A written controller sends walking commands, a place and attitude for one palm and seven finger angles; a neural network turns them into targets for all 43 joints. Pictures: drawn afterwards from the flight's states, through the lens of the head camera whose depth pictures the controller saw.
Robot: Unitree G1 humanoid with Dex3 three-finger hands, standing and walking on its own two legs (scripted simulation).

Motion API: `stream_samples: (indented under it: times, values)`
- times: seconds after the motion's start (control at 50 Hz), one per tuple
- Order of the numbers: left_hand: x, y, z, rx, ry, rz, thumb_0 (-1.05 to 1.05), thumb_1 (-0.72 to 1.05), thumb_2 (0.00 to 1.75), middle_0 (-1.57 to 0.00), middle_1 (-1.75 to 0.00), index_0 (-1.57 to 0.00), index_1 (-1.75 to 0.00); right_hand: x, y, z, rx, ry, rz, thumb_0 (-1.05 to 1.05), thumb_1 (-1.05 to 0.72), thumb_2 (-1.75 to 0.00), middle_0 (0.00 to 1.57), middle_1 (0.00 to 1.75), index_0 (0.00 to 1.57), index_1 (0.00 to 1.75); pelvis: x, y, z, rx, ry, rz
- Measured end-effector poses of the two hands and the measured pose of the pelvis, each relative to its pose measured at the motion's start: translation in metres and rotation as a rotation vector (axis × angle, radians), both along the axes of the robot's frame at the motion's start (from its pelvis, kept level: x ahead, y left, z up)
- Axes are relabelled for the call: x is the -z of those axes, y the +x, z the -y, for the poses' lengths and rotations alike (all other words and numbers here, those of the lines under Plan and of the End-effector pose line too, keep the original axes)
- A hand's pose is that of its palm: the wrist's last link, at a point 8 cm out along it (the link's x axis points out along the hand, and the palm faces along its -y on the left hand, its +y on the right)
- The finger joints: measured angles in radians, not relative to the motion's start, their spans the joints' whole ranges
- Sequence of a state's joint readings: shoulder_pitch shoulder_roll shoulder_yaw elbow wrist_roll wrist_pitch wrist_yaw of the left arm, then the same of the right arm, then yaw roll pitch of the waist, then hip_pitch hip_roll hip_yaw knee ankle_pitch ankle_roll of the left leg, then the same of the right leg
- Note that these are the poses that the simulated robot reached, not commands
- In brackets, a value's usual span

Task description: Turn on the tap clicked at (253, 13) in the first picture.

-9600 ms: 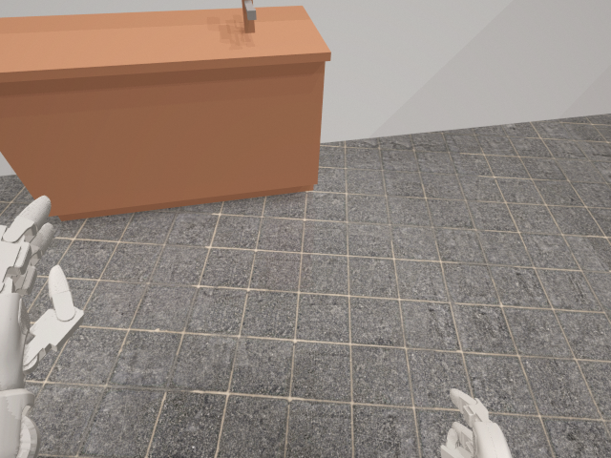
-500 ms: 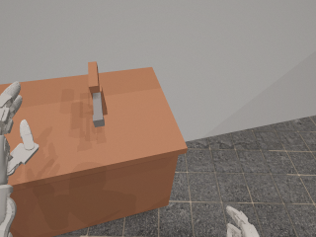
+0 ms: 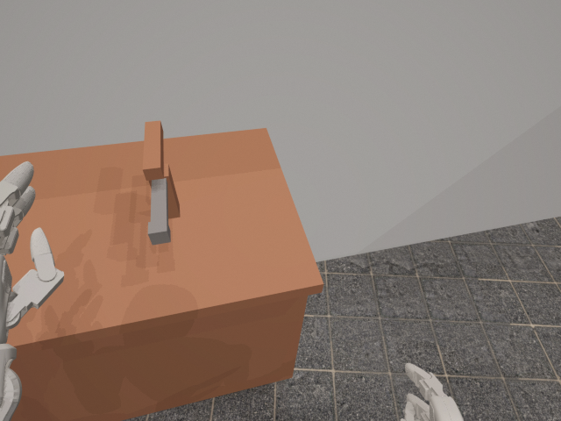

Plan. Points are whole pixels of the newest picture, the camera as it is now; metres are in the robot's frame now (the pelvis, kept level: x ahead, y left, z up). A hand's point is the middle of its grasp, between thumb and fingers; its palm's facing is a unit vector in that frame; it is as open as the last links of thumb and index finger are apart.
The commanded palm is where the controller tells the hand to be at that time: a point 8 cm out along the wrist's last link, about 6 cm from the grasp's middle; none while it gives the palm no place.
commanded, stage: come to a stop and stand still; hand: left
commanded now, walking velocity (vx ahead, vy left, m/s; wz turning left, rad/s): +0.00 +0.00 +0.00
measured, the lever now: (159, 232) +0.36 +0.23 +0.06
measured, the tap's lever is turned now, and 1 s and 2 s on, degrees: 0 0 0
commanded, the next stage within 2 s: look again from close up in 0.58 s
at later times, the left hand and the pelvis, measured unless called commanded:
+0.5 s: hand (105, 225) +0.29 +0.24 +0.16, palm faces +0.38 -0.83 -0.41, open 7.4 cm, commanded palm +0.23 +0.27 +0.18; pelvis +0.07 -0.01 +0.00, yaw +0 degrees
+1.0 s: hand (96, 240) +0.26 +0.24 +0.16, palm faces +0.40 -0.83 -0.39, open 7.4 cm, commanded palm +0.21 +0.28 +0.18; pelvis +0.05 -0.01 +0.01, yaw +1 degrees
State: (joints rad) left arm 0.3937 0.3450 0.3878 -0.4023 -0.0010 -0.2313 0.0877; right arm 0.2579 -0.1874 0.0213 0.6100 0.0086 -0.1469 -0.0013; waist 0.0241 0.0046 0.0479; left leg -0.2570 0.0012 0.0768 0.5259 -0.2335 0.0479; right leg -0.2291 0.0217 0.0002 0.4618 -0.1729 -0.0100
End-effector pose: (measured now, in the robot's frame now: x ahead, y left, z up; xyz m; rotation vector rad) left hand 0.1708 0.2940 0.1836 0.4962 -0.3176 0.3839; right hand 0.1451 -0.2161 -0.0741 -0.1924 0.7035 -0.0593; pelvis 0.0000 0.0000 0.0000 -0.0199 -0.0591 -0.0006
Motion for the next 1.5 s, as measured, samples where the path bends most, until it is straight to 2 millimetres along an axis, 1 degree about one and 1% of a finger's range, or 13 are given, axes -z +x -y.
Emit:
stream_samples:
  times: [0.08, 0.16, 0.3, 0.44, 0.56, 0.64, 0.72, 1.06, 1.18, 1.26, 1.32, 1.38, 1.5]
  values:
    - [0.005, 0.016, 0.006, 0.005, -0.036, -0.011, 0.02, 0.89, 0.9, -0.21, -0.3, -0.21, -0.31, 0.002, 0.01, 0.007, 0.007, -0.016, -0.024, 0.01, -0.9, -0.9, 0.2, 0.3, 0.2, 0.3, -0.002, 0.013, 0.002, 0.006, -0.002, -0.022]
    - [0.009, 0.037, 0.011, 0.023, -0.052, -0.04, 0.02, 0.89, 0.9, -0.21, -0.3, -0.21, -0.31, -0.001, 0.024, 0.014, 0.03, -0.032, -0.03, 0.01, -0.9, -0.9, 0.2, 0.3, 0.2, 0.3, -0.004, 0.028, 0.004, 0.007, 0.004, -0.038]
    - [0.002, 0.064, 0.015, 0.052, -0.017, -0.048, 0.02, 0.89, 0.9, -0.22, -0.3, -0.21, -0.31, -0.009, 0.059, 0.021, 0.055, -0.04, -0.004, 0.01, -0.9, -0.9, 0.2, 0.3, 0.2, 0.3, -0.005, 0.052, 0.006, 0.003, 0.007, -0.056]
    - [0.001, 0.075, 0.014, 0.033, -0.007, -0.069, 0.02, 0.89, 0.9, -0.22, -0.3, -0.21, -0.31, -0.012, 0.091, 0.021, 0.05, -0.032, 0.013, 0.01, -0.9, -0.9, 0.2, 0.3, 0.2, 0.3, -0.005, 0.068, 0.008, -0.003, 0.005, -0.065]
    - [0.006, 0.074, 0.014, 0.01, -0.036, -0.09, 0.02, 0.89, 0.9, -0.22, -0.3, -0.21, -0.31, -0.012, 0.103, 0.016, 0.034, -0.026, 0.014, 0.01, -0.9, -0.9, 0.2, 0.3, 0.2, 0.3, -0.005, 0.072, 0.009, -0.008, 0.005, -0.062]
    - [0.006, 0.072, 0.015, 0.001, -0.05, -0.088, 0.02, 0.89, 0.9, -0.22, -0.3, -0.21, -0.31, -0.012, 0.103, 0.014, 0.027, -0.022, 0.011, 0.01, -0.9, -0.9, 0.2, 0.3, 0.2, 0.3, -0.005, 0.071, 0.01, -0.012, 0.005, -0.058]
    - [0.004, 0.068, 0.016, -0.003, -0.053, -0.081, 0.02, 0.89, 0.9, -0.22, -0.3, -0.21, -0.31, -0.011, 0.098, 0.012, 0.027, -0.017, 0.004, 0.01, -0.9, -0.9, 0.2, 0.3, 0.2, 0.3, -0.006, 0.068, 0.01, -0.014, 0.004, -0.056]
    - [0.005, 0.049, 0.013, -0.001, -0.057, -0.088, 0.02, 0.89, 0.9, -0.22, -0.3, -0.21, -0.31, -0.005, 0.058, 0.018, 0.06, -0.034, -0.039, 0.01, -0.9, -0.9, 0.2, 0.3, 0.2, 0.3, -0.008, 0.049, 0.006, -0.017, 0.004, -0.048]
    - [0.003, 0.045, 0.01, 0.0, -0.047, -0.081, 0.02, 0.89, 0.9, -0.22, -0.3, -0.21, -0.31, -0.006, 0.053, 0.017, 0.062, -0.032, -0.037, 0.01, -0.9, -0.9, 0.2, 0.3, 0.2, 0.3, -0.008, 0.045, 0.005, -0.012, 0.006, -0.047]
    - [0.003, 0.046, 0.011, -0.001, -0.05, -0.072, 0.02, 0.89, 0.9, -0.21, -0.3, -0.21, -0.31, -0.006, 0.053, 0.015, 0.061, -0.021, -0.027, 0.01, -0.9, -0.9, 0.2, 0.3, 0.2, 0.3, -0.007, 0.042, 0.007, 0.005, 0.011, -0.049]
    - [0.004, 0.05, 0.017, 0.009, -0.054, -0.066, 0.02, 0.89, 0.9, -0.21, -0.3, -0.21, -0.31, -0.006, 0.054, 0.016, 0.059, -0.006, -0.014, 0.01, -0.9, -0.9, 0.2, 0.3, 0.2, 0.3, -0.006, 0.039, 0.011, 0.017, 0.015, -0.049]
    - [0.004, 0.053, 0.027, 0.031, -0.053, -0.068, 0.02, 0.89, 0.9, -0.21, -0.3, -0.21, -0.31, -0.006, 0.055, 0.019, 0.057, 0.01, -0.004, 0.01, -0.9, -0.9, 0.2, 0.3, 0.2, 0.3, -0.004, 0.036, 0.018, 0.021, 0.012, -0.049]
    - [0.002, 0.052, 0.051, 0.075, -0.03, -0.087, 0.02, 0.89, 0.9, -0.21, -0.3, -0.21, -0.31, -0.003, 0.051, 0.038, 0.073, 0.019, -0.008, 0.01, -0.9, -0.9, 0.2, 0.3, 0.2, 0.3, -0.003, 0.035, 0.034, 0.028, 0.004, -0.058]
